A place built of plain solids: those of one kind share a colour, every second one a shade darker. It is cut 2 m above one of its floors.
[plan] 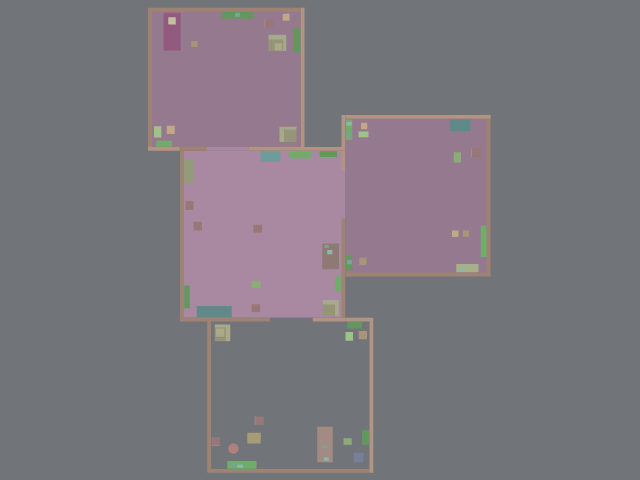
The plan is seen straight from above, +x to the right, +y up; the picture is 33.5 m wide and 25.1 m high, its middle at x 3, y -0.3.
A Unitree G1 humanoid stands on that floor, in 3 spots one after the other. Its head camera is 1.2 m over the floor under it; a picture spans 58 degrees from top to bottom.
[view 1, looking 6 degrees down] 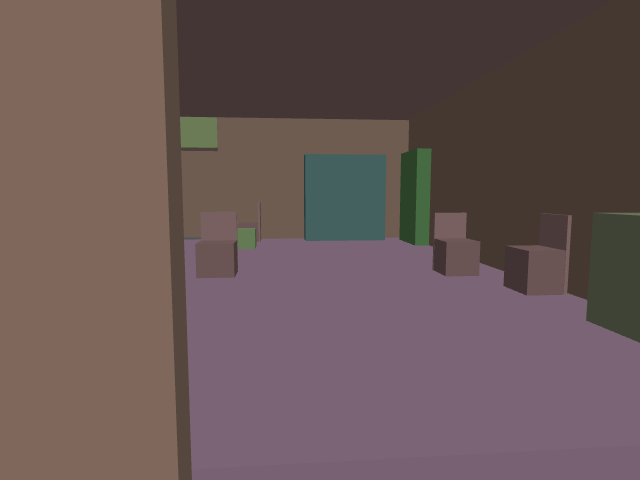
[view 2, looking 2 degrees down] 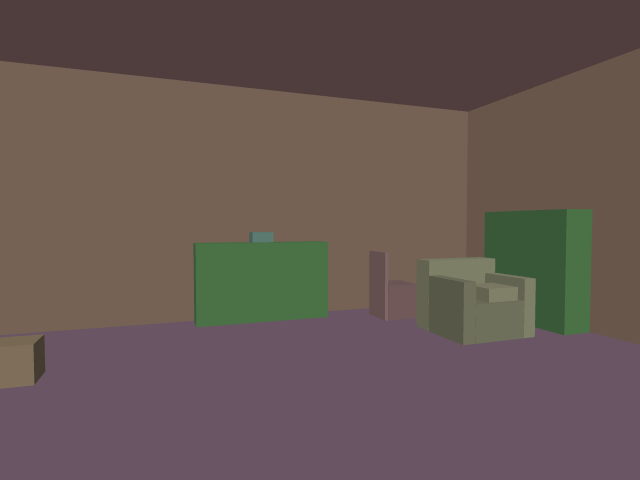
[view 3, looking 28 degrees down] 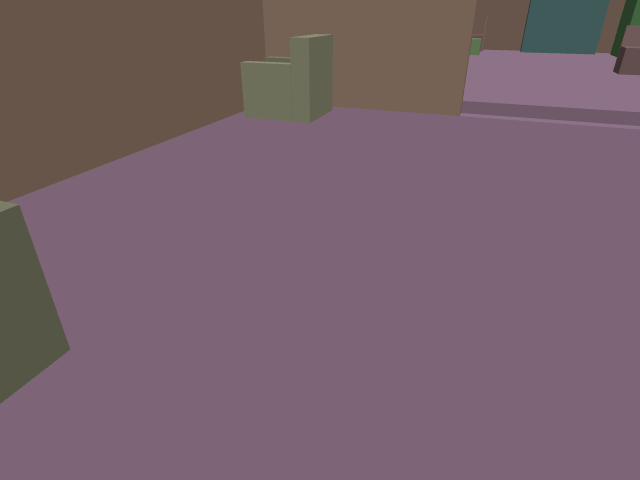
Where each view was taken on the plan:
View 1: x -1.10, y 5.95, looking -95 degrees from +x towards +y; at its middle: wardrobe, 9.80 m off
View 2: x -2.50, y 6.05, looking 70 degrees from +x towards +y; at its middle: wall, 5.95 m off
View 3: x -1.10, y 10.46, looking -69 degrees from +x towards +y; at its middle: floor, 2.56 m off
